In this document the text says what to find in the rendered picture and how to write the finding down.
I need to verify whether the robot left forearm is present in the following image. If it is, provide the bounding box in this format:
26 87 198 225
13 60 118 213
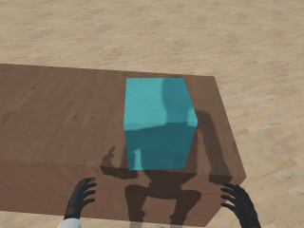
57 218 83 228

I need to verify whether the carton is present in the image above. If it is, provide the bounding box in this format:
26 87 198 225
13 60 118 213
123 78 198 171

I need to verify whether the right robot hand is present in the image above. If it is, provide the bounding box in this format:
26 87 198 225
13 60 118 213
220 182 261 228

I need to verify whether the left robot hand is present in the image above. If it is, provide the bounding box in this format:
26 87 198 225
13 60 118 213
64 177 97 220

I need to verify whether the pedestal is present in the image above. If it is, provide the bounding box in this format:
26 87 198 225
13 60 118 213
0 63 247 227

